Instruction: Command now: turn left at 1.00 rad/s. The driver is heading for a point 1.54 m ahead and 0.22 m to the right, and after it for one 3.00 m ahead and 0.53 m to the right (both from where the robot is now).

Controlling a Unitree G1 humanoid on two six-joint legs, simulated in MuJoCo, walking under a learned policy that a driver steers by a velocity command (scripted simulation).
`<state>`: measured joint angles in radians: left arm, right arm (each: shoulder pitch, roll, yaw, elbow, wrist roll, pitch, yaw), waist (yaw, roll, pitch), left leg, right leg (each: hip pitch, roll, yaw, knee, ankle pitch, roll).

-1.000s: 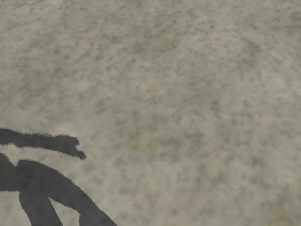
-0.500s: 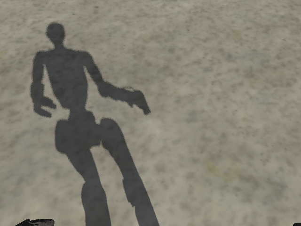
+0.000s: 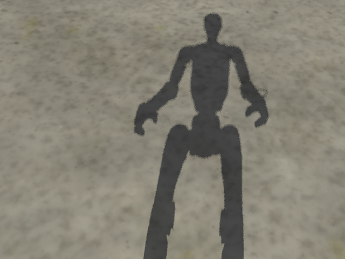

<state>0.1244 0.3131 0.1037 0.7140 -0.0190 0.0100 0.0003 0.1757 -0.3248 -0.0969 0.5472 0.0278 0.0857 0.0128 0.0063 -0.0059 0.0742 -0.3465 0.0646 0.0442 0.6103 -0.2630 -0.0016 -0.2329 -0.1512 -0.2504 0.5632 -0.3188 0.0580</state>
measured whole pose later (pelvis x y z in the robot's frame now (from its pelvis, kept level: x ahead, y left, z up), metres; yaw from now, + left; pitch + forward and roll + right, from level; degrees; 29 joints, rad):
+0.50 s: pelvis +0.04 +0.01 +0.00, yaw -3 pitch +1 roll +1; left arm 0.21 0.30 0.07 0.69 -0.03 0.05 -0.02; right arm 0.09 -0.26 -0.05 0.68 -0.01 0.03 -0.03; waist 0.02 0.02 0.05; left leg -0.22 0.02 0.13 0.54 -0.34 0.02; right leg -0.37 -0.06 -0.07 0.77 -0.41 0.04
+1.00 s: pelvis +0.11 -0.02 +0.01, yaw -22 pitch +2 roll +1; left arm 0.16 0.30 0.03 0.61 0.00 0.02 0.01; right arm 0.18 -0.32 -0.07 0.75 0.03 -0.02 0.02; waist 0.00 0.01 -0.02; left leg -0.39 -0.01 -0.01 0.72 -0.33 -0.03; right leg -0.19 0.08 0.18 0.51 -0.34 -0.06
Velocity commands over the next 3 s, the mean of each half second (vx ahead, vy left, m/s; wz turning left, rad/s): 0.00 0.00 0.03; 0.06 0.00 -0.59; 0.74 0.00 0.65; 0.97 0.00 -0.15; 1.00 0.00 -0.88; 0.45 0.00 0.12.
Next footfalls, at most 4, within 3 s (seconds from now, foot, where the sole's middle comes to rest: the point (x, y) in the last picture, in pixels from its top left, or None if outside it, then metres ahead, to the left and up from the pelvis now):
0.54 right None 0.07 -0.11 -0.76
1.10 left None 0.22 0.08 -0.76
1.50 right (214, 212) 0.60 -0.16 -0.76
1.88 left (146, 142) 0.93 0.13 -0.76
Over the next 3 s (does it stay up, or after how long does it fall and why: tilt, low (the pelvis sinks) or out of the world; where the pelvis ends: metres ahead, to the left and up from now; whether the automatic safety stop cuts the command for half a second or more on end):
stays up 1.62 -0.23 0.01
